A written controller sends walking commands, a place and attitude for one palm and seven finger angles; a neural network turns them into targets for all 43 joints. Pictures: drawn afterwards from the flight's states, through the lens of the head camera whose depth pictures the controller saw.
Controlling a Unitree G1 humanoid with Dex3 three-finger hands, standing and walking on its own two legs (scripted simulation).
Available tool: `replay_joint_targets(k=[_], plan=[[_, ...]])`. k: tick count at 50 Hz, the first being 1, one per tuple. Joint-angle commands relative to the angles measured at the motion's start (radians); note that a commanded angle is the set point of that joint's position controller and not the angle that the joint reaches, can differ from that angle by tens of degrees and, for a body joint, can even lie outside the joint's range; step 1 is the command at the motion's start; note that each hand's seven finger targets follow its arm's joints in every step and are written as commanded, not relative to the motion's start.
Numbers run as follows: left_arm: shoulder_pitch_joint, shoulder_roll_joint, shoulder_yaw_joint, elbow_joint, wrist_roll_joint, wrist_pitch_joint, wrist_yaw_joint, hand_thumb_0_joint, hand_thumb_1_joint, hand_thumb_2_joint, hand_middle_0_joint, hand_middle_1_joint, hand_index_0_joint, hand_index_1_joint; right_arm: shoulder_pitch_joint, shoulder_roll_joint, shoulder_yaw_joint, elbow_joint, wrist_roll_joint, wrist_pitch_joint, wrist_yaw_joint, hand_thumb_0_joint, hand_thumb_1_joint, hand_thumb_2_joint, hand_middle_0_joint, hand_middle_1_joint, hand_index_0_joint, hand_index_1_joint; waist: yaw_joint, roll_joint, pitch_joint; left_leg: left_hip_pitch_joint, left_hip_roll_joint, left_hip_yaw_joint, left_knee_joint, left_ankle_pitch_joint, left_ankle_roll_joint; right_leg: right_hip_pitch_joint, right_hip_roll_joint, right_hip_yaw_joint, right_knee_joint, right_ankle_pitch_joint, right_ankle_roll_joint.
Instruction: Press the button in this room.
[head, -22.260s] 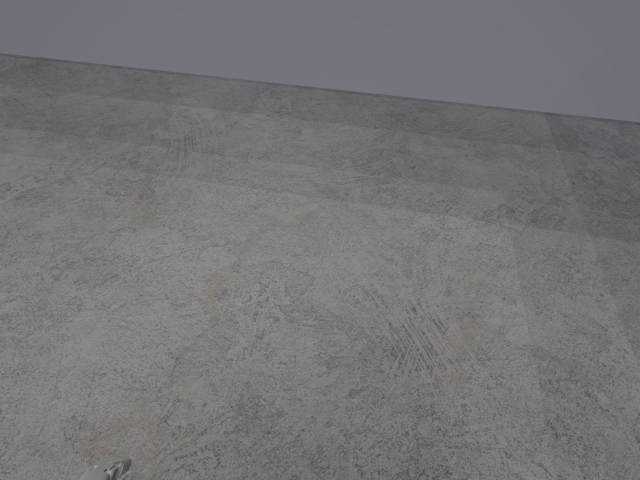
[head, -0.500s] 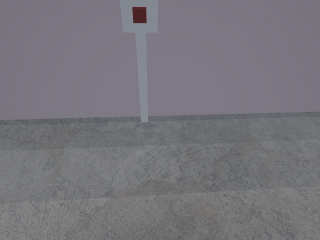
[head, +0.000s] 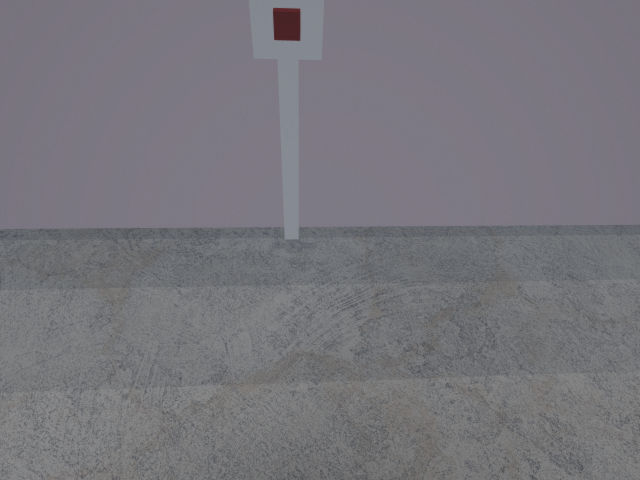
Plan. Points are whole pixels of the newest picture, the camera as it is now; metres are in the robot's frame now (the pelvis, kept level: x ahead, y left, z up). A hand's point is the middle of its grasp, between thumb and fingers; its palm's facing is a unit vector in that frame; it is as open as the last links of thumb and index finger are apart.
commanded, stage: walk to a spot facing it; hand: left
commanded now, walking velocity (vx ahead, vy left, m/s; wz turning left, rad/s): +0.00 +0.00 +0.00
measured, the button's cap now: (287, 24) +1.13 +0.15 +0.10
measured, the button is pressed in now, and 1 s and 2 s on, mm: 0 0 0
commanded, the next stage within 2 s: turn to face it in 1.20 s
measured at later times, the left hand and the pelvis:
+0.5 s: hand out of the picture -0.01 +0.14 -0.17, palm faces +0.00 -0.97 -0.24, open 7.4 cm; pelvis +0.02 -0.03 -0.01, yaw -8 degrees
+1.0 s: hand (222, 458) +0.19 +0.16 -0.19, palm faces -0.18 -0.97 -0.14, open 7.4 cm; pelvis +0.24 -0.01 -0.02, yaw -17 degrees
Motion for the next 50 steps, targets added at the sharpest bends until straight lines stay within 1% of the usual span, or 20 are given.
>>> replay_joint_targets(k=[1,8,11,13,16,18,19,20,21,23,27,31,39,42,43,44,45,46,48,50], plan=[[0.086,0.081,0.015,-0.014,0.000,-0.013,0.004,0.000,0.900,0.900,-0.200,-0.300,-0.200,-0.300,0.079,-0.081,-0.017,-0.012,-0.003,-0.008,-0.007,0.000,-0.900,-0.900,0.200,0.300,0.200,0.300,-0.009,0.014,0.080,0.036,0.112,-0.157,-0.110,-0.092,-0.019,-0.131,-0.068,0.085,-0.102,0.025,-0.031],[0.078,0.085,0.033,-0.024,0.008,0.003,-0.011,0.000,0.900,0.900,-0.200,-0.300,-0.200,-0.300,0.086,-0.117,-0.041,-0.022,-0.014,0.004,-0.007,0.000,-0.900,-0.900,0.200,0.300,0.200,0.300,-0.018,0.054,0.094,0.021,0.145,-0.168,-0.115,-0.386,-0.017,-0.217,-0.028,0.080,-0.048,-0.197,-0.045],[0.069,0.078,0.054,-0.060,0.019,0.019,-0.031,0.000,0.900,0.900,-0.200,-0.300,-0.200,-0.300,0.073,-0.181,-0.071,-0.052,-0.022,0.008,-0.006,0.000,-0.900,-0.900,0.200,0.300,0.200,0.300,-0.013,0.189,0.108,-0.069,0.257,-0.264,-0.225,-0.657,0.030,-0.261,0.050,-0.007,0.193,-0.240,-0.046],[0.065,0.057,0.061,-0.081,0.018,0.024,-0.044,0.000,0.900,0.900,-0.200,-0.300,-0.200,-0.300,0.062,-0.210,-0.084,-0.072,-0.025,-0.004,-0.005,0.000,-0.900,-0.900,0.200,0.300,0.200,0.300,-0.005,0.205,0.074,-0.087,0.335,-0.316,-0.274,-0.634,0.083,-0.262,0.052,-0.015,0.397,-0.243,-0.058],[0.078,0.041,0.074,-0.099,0.012,0.015,-0.056,0.000,0.900,0.900,-0.200,-0.300,-0.200,-0.300,0.010,-0.215,-0.085,-0.093,-0.033,-0.015,-0.001,0.000,-0.900,-0.900,0.200,0.300,0.200,0.300,0.019,0.130,0.019,-0.122,0.339,-0.229,-0.259,-0.532,0.071,-0.173,0.036,-0.009,0.351,-0.240,-0.064],[0.194,0.037,0.079,-0.065,0.010,0.010,-0.055,0.000,0.900,0.900,-0.200,-0.300,-0.200,-0.300,-0.065,-0.210,-0.085,-0.114,-0.031,-0.010,0.001,0.000,-0.900,-0.900,0.200,0.300,0.200,0.300,0.083,0.064,0.011,-0.229,0.291,-0.124,-0.125,-0.534,0.026,0.022,0.058,-0.039,0.155,-0.134,-0.067],[0.278,0.068,0.085,-0.042,0.013,0.003,-0.047,0.000,0.900,0.900,-0.200,-0.300,-0.200,-0.300,-0.091,-0.172,-0.076,-0.126,-0.025,-0.007,0.006,0.000,-0.900,-0.900,0.200,0.300,0.200,0.300,0.121,-0.075,0.015,-0.319,0.223,-0.056,0.072,-0.512,-0.011,0.119,0.025,0.038,-0.019,-0.150,-0.077],[0.317,0.161,0.098,-0.036,0.025,-0.008,-0.031,0.000,0.900,0.900,-0.200,-0.300,-0.200,-0.300,-0.114,-0.098,-0.061,-0.165,-0.010,-0.004,0.014,0.000,-0.900,-0.900,0.200,0.300,0.200,0.300,0.135,-0.377,0.064,-0.528,0.088,0.060,0.392,-0.458,-0.077,0.156,-0.200,0.423,-0.245,-0.446,-0.151],[0.282,0.195,0.092,-0.042,0.006,-0.013,-0.017,0.000,0.900,0.900,-0.200,-0.300,-0.200,-0.300,-0.205,-0.114,-0.061,-0.207,-0.024,-0.013,0.022,0.000,-0.900,-0.900,0.200,0.300,0.200,0.300,0.133,-0.322,0.195,-0.628,0.064,-0.029,0.546,-0.379,-0.076,0.023,-0.318,0.666,-0.379,-0.579,-0.193],[0.192,0.189,0.094,-0.061,0.002,-0.032,-0.013,0.000,0.900,0.900,-0.200,-0.300,-0.200,-0.300,-0.195,-0.130,-0.069,-0.198,-0.029,-0.009,0.036,0.000,-0.900,-0.900,0.200,0.300,0.200,0.300,0.065,-0.114,0.189,-0.587,0.106,-0.097,0.634,-0.218,-0.070,-0.022,-0.314,0.607,-0.371,-0.507,-0.195],[0.173,0.124,0.066,-0.044,-0.001,-0.062,-0.023,0.000,0.900,0.900,-0.200,-0.300,-0.200,-0.300,-0.132,-0.114,-0.071,-0.146,-0.031,-0.008,0.040,0.000,-0.900,-0.900,0.200,0.300,0.200,0.300,0.026,-0.037,0.157,-0.525,0.099,-0.106,0.694,-0.018,-0.087,0.014,-0.179,0.341,-0.278,-0.015,-0.103],[0.236,0.124,0.055,-0.017,0.001,-0.076,-0.020,0.000,0.900,0.900,-0.200,-0.300,-0.200,-0.300,-0.165,-0.096,-0.058,-0.165,-0.027,-0.006,0.037,0.000,-0.900,-0.900,0.200,0.300,0.200,0.300,0.038,-0.084,0.099,-0.540,0.082,-0.087,0.692,0.001,-0.098,0.114,-0.145,0.241,-0.199,0.407,-0.091],[0.264,0.138,0.053,0.018,0.010,-0.071,-0.006,0.000,0.900,0.900,-0.200,-0.300,-0.200,-0.300,-0.378,-0.093,-0.030,-0.247,-0.019,-0.033,0.047,0.000,-0.900,-0.900,0.200,0.300,0.200,0.300,0.086,-0.132,0.118,-0.479,0.051,-0.015,0.364,-0.056,-0.071,0.220,-0.154,0.232,-0.147,0.689,-0.175],[0.186,0.181,0.065,0.014,0.006,-0.076,-0.006,0.000,0.900,0.900,-0.200,-0.300,-0.200,-0.300,-0.202,-0.123,-0.040,-0.197,-0.022,-0.052,0.030,0.000,-0.900,-0.900,0.200,0.300,0.200,0.300,-0.008,-0.129,-0.009,-0.154,-0.025,0.027,0.194,-0.045,-0.038,0.197,-0.138,0.182,0.063,0.994,-0.148],[0.153,0.198,0.071,0.003,-0.002,-0.078,-0.005,0.000,0.900,0.900,-0.200,-0.300,-0.200,-0.300,-0.035,-0.153,-0.049,-0.147,-0.023,-0.056,0.022,0.000,-0.900,-0.900,0.200,0.300,0.200,0.300,-0.080,-0.130,-0.093,0.055,-0.016,-0.004,0.131,0.050,-0.026,0.117,-0.115,0.163,0.226,0.942,-0.119],[0.153,0.178,0.072,-0.013,-0.010,-0.081,-0.011,0.000,0.900,0.900,-0.200,-0.300,-0.200,-0.300,0.122,-0.231,-0.068,-0.107,-0.030,-0.060,0.011,0.000,-0.900,-0.900,0.200,0.300,0.200,0.300,-0.134,-0.027,-0.209,0.351,0.106,-0.121,0.149,0.195,0.014,-0.082,-0.061,0.142,0.430,0.654,-0.086],[0.195,0.113,0.062,-0.032,-0.024,-0.078,-0.024,0.000,0.900,0.900,-0.200,-0.300,-0.200,-0.300,0.233,-0.330,-0.093,-0.077,-0.040,-0.066,0.003,0.000,-0.900,-0.900,0.200,0.300,0.200,0.300,-0.137,0.214,-0.323,0.586,0.416,-0.498,0.113,0.352,0.135,-0.369,0.087,0.084,0.779,-0.117,-0.055],[0.134,0.107,0.057,-0.068,-0.017,-0.078,-0.021,0.000,0.900,0.900,-0.200,-0.300,-0.200,-0.300,0.234,-0.333,-0.089,-0.074,-0.021,-0.053,0.003,0.000,-0.900,-0.900,0.200,0.300,0.200,0.300,-0.122,0.215,-0.315,0.518,0.496,-0.607,-0.004,0.370,0.192,-0.438,0.083,0.168,0.967,-0.301,-0.078],[-0.004,0.105,0.066,-0.094,-0.004,-0.056,-0.030,0.000,0.900,0.900,-0.200,-0.300,-0.200,-0.300,0.062,-0.216,-0.070,-0.118,-0.017,-0.062,0.002,0.000,-0.900,-0.900,0.200,0.300,0.200,0.300,-0.072,0.096,-0.035,0.174,0.453,-0.476,-0.113,0.131,0.156,-0.510,-0.021,0.176,1.028,-0.153,-0.064],[-0.013,0.084,0.077,-0.103,0.012,-0.029,-0.051,0.000,0.900,0.900,-0.200,-0.300,-0.200,-0.300,0.017,-0.139,-0.045,-0.127,-0.023,-0.076,0.001,0.000,-0.900,-0.900,0.200,0.300,0.200,0.300,-0.009,0.048,0.044,0.019,0.374,-0.297,-0.144,0.161,0.084,-0.460,-0.054,0.166,0.968,-0.069,-0.048]])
